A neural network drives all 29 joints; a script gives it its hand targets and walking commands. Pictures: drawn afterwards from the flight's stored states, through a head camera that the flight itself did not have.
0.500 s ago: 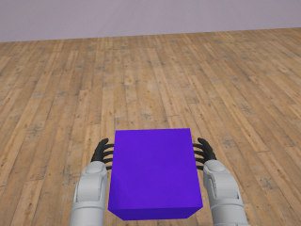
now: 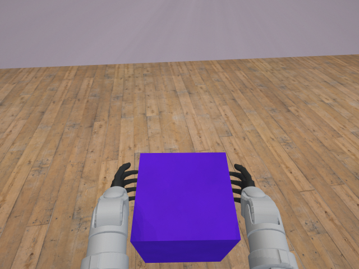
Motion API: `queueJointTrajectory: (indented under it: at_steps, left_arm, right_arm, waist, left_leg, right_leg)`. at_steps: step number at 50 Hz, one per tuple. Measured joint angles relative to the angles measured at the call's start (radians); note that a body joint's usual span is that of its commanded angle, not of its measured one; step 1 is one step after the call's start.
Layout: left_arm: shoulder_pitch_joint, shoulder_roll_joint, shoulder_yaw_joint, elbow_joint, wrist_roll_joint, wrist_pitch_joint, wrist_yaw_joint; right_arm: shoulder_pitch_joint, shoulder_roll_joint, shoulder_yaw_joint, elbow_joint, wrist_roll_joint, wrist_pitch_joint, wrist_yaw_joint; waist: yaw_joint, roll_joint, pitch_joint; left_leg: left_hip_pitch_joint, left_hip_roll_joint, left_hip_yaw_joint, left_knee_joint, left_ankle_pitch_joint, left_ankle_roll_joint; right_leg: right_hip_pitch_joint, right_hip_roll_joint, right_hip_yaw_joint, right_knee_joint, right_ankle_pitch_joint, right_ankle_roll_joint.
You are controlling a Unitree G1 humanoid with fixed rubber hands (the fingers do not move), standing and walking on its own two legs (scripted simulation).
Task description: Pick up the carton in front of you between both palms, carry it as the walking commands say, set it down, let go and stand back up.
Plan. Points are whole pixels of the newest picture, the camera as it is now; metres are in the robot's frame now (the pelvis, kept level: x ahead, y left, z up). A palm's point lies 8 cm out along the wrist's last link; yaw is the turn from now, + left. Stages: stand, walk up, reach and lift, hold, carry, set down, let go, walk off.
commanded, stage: hold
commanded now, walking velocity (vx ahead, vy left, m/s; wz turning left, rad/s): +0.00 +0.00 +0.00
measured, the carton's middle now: (183, 211) +0.30 +0.00 -0.04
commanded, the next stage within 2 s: set down in 0.24 s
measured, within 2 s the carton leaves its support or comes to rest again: neither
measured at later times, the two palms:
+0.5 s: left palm (126, 183) +0.33 +0.14 +0.03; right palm (243, 185) +0.33 -0.15 +0.03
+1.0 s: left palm (139, 211) +0.37 +0.13 -0.16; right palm (228, 208) +0.38 -0.16 -0.17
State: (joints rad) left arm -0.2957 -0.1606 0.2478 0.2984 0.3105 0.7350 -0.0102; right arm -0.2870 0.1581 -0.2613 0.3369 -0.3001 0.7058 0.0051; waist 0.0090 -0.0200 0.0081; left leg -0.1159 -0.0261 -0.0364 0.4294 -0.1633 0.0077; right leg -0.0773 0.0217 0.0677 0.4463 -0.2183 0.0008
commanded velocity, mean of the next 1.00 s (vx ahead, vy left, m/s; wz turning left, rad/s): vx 0.00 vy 0.00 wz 0.00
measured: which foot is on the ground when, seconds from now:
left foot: down 0.00-1.00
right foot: down 0.00-1.00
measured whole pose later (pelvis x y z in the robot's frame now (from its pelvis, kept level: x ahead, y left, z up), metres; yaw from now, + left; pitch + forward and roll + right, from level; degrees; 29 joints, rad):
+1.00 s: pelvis -0.02 -0.01 -0.10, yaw -1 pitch +32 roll +0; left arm -0.61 -0.18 0.43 0.47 0.25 0.18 0.08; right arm -0.65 0.09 -0.37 0.58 -0.22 0.19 -0.05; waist 0.02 -0.01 -0.09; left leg -1.28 -0.05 -0.08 1.03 -0.31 -0.03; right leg -1.25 0.09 0.08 1.06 -0.37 0.01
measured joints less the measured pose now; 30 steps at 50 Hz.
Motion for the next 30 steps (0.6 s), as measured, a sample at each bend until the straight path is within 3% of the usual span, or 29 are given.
queueJointTrajectory:
  at_steps: [20, 25, 30]
  left_arm:
    - [-0.013, -0.003, 0.014, 0.018, 0.002, -0.014, 0.007]
    - [-0.087, -0.027, 0.102, 0.117, 0.048, -0.080, 0.009]
    - [-0.165, -0.058, 0.204, 0.199, 0.112, -0.208, 0.017]
  right_arm:
    - [-0.013, 0.003, -0.002, 0.007, -0.008, 0.005, -0.006]
    - [-0.084, 0.026, -0.086, 0.109, -0.059, -0.064, -0.006]
    - [-0.159, 0.048, -0.179, 0.195, -0.130, -0.192, -0.006]
  waist:
    - [-0.001, 0.003, -0.010]
    - [0.004, 0.003, 0.005]
    - [0.007, 0.005, 0.016]
  left_leg:
    - [0.008, -0.008, -0.009, -0.016, -0.027, 0.003]
    - [-0.045, -0.008, -0.014, 0.031, -0.051, -0.001]
    - [-0.199, -0.009, -0.022, 0.119, -0.076, -0.007]
  right_leg:
    - [0.003, 0.007, 0.027, -0.019, -0.019, 0.001]
    - [-0.051, 0.012, 0.024, 0.031, -0.044, -0.004]
    - [-0.205, 0.019, 0.017, 0.124, -0.074, -0.006]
